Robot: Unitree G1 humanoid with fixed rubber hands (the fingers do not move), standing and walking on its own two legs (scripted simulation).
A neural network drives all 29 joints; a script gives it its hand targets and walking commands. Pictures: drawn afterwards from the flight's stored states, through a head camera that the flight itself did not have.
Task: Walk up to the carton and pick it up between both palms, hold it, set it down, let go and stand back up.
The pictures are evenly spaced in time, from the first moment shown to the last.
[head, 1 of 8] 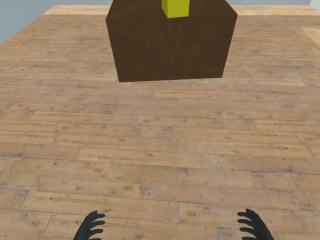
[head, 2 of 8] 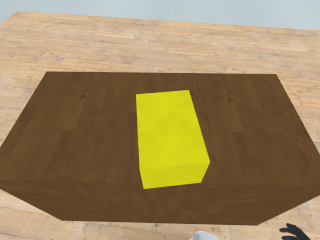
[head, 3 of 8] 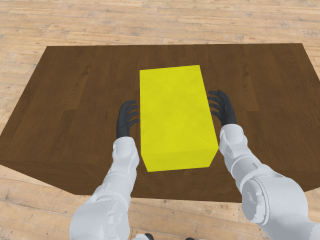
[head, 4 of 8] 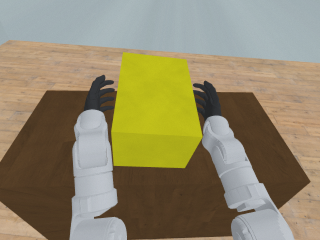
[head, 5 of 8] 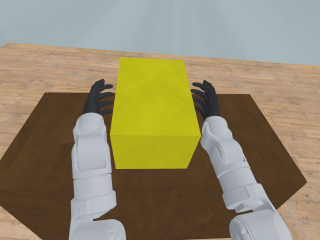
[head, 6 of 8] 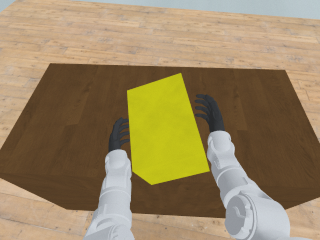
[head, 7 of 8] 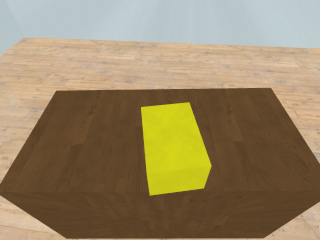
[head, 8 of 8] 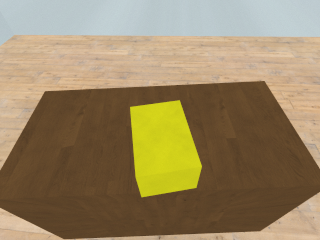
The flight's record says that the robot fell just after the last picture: no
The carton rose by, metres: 0.22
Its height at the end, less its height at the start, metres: +0.00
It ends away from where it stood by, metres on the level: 0.01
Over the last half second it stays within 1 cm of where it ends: yes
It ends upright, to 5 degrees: yes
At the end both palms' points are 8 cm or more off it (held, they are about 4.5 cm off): yes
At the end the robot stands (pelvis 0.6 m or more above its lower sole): yes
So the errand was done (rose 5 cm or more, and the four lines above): yes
